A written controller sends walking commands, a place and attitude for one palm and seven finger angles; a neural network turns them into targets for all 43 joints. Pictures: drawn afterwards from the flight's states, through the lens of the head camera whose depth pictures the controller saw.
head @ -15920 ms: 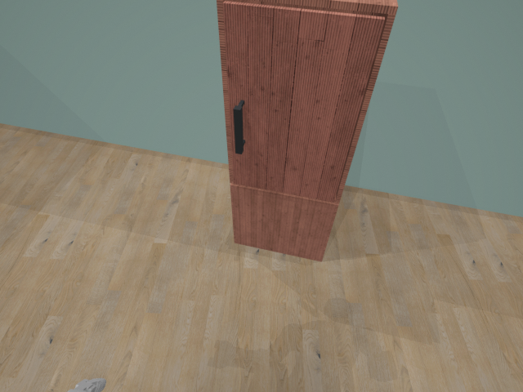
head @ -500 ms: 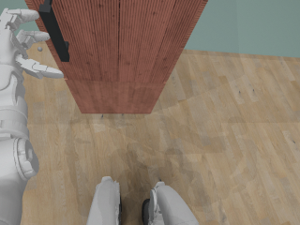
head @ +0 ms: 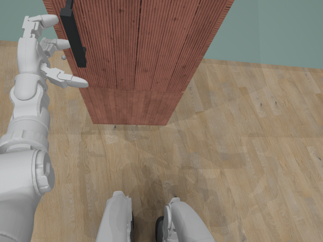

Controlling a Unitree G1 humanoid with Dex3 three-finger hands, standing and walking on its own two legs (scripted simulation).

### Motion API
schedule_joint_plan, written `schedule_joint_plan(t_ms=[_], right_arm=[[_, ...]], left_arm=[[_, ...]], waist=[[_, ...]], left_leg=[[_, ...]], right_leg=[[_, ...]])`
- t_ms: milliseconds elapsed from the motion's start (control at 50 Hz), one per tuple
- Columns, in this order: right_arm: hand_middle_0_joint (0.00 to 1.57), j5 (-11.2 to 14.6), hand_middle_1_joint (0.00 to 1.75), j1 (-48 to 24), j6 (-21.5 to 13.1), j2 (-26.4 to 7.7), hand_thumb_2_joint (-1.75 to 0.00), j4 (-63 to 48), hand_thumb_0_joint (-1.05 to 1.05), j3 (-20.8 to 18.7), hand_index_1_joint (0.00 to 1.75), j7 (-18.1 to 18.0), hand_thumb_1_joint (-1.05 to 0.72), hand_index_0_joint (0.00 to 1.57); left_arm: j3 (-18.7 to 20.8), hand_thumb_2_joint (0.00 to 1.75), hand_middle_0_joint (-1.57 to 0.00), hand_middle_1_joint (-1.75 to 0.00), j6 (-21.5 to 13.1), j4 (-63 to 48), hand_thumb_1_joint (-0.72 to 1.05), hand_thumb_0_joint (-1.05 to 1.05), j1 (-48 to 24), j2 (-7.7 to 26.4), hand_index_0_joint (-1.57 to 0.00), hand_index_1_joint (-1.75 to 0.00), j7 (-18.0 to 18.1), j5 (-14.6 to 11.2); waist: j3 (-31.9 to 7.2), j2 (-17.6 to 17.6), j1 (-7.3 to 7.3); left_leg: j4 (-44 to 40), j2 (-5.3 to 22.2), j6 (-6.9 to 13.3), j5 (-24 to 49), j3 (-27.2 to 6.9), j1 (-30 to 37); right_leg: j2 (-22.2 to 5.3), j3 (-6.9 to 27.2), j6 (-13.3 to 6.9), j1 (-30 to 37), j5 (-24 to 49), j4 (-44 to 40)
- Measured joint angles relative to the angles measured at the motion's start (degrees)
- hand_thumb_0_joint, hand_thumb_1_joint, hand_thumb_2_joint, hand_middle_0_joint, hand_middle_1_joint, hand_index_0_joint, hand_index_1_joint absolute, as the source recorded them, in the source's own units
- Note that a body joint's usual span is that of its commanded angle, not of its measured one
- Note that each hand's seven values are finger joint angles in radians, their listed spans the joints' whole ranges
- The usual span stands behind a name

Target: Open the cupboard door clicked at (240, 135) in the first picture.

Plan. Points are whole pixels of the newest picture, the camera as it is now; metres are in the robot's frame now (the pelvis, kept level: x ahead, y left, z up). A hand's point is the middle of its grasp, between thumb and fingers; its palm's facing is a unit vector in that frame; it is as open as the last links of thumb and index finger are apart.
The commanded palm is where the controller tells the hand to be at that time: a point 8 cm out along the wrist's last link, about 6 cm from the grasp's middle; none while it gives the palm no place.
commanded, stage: slide the fingers in behind the handle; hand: left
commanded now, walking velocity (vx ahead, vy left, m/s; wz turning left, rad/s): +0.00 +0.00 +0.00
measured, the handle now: (76, 36) +0.58 +0.19 +0.05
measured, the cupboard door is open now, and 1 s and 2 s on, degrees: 0 0 0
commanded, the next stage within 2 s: move the hooked fingers beside the handle in 0.10 s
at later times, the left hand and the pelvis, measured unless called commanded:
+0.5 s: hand (63, 57) +0.52 +0.22 +0.04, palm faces +0.07 -1.00 -0.01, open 15.0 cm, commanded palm +0.51 +0.21 +0.04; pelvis +0.00 -0.01 +0.00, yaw +0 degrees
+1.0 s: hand (62, 54) +0.53 +0.22 +0.05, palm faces +0.03 -1.00 -0.02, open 14.0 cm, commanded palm +0.51 +0.24 +0.04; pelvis +0.00 -0.01 +0.00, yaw -2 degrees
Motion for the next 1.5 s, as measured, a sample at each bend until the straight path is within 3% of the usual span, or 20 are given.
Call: schedule_joint_plan(t_ms=[280,480,600,700,780,1180,1500], right_arm=[[0.21,-0.12,0.30,0.67,-0.42,-0.17,-0.90,0.41,0.01,0.11,0.30,-0.03,-0.91,0.21],[0.21,0.23,0.30,0.47,-0.61,-0.51,-0.90,0.04,0.01,0.74,0.30,-0.54,-0.91,0.21],[0.21,0.58,0.30,0.07,-0.42,-0.84,-0.90,-0.58,0.01,1.04,0.30,-0.97,-0.91,0.21],[0.21,0.91,0.30,-0.06,0.01,-1.10,-0.90,-2.15,0.01,1.54,0.30,-1.51,-0.91,0.21],[0.21,1.09,0.30,0.17,0.38,-1.15,-0.90,-3.17,0.01,1.57,0.30,-1.40,-0.91,0.21],[0.21,2.20,0.30,-0.20,0.65,-1.68,-0.90,-3.10,0.01,1.81,0.30,-2.52,-0.91,0.21],[0.21,1.99,0.30,-0.57,0.27,-2.20,-0.90,-3.63,0.01,2.27,0.30,-3.13,-0.91,0.21]], left_arm=[[0.11,0.30,-0.30,-1.20,0.41,0.64,-0.50,-0.01,-0.76,0.72,-0.04,-1.13,0.59,0.51],[2.00,0.30,-0.30,-1.20,0.05,1.74,-0.50,-0.01,-0.44,2.33,-0.08,-1.15,-1.62,0.67],[2.39,0.30,-0.30,-1.20,-0.46,1.08,-0.50,-0.01,-0.14,3.07,-0.17,-1.17,-5.27,1.35],[6.47,0.30,-0.30,-1.20,0.28,1.51,-0.50,-0.01,0.25,3.64,-0.25,-1.21,-6.31,0.98],[7.12,0.30,-0.30,-1.20,0.63,0.21,-0.49,-0.01,1.77,4.53,-0.28,-1.22,-6.39,1.82],[9.97,0.30,-0.30,-1.20,1.66,0.22,-0.49,-0.01,3.07,8.28,-0.30,-1.20,-11.36,0.07],[10.93,0.30,-0.30,-1.20,2.77,0.47,-0.49,-0.01,0.82,11.01,-0.30,-1.20,-12.74,0.90]], waist=[[-0.03,0.13,-0.43],[0.12,0.06,-0.82],[0.23,0.16,-1.22],[0.17,0.31,-1.89],[0.31,0.68,-1.82],[0.45,0.17,-1.08],[0.90,0.27,-1.81]], left_leg=[[0.26,0.01,-0.15,0.44,-0.15,-0.78],[0.04,0.39,-0.38,0.37,0.11,-0.34],[0.19,0.87,-0.51,0.01,0.36,-0.19],[0.37,1.48,-0.54,-0.41,0.98,-0.07],[0.37,1.86,-0.59,-0.70,1.52,0.25],[0.78,2.26,-0.92,-1.13,1.56,0.21],[2.12,2.20,-0.44,-1.15,1.27,-2.08]], right_leg=[[0.01,-0.15,-0.18,-0.84,0.27,0.47],[0.36,0.20,-0.48,-0.74,0.27,0.48],[0.79,0.54,-0.64,-0.80,0.14,0.61],[1.28,1.25,-0.68,-1.10,0.03,0.91],[1.56,1.84,-0.68,-1.13,-0.07,1.09],[1.97,1.97,-0.97,-1.35,-0.40,1.56],[1.92,1.63,-0.53,-3.28,-0.29,2.43]])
